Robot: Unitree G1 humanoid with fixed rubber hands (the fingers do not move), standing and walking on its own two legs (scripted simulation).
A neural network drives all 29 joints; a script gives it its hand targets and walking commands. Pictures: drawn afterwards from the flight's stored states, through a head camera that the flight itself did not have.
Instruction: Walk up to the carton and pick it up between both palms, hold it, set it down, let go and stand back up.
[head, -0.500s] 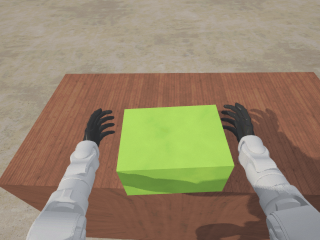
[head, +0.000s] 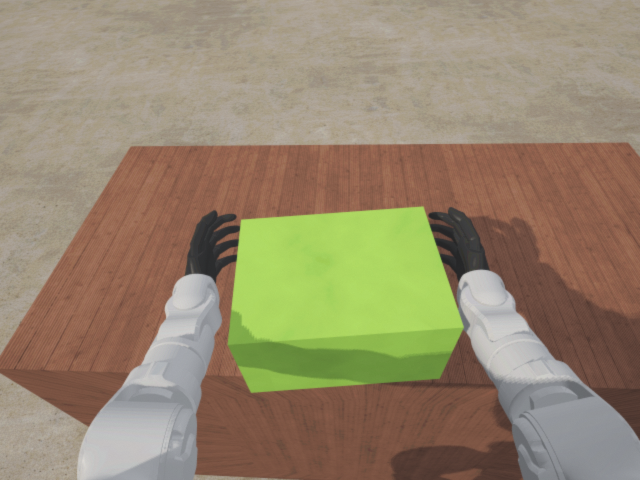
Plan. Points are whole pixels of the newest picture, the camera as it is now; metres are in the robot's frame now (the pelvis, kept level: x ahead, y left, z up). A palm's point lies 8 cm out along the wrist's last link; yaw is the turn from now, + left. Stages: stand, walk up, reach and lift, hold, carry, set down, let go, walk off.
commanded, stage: reach and lift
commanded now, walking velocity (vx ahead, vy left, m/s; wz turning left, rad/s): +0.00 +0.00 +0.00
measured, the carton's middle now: (338, 297) +0.38 +0.02 +0.02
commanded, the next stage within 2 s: none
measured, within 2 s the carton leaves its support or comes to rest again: leaves its support in 1.06 s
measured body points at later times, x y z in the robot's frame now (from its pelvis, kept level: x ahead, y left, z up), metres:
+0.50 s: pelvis +0.00 +0.00 +0.00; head +0.03 +0.00 +0.45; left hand +0.40 +0.21 +0.06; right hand +0.41 -0.15 +0.06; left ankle -0.03 +0.09 -0.74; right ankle +0.01 -0.09 -0.74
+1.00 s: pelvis +0.00 +0.00 +0.00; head +0.02 +0.00 +0.45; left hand +0.38 +0.20 +0.06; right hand +0.39 -0.15 +0.05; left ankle -0.03 +0.09 -0.74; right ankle +0.01 -0.09 -0.74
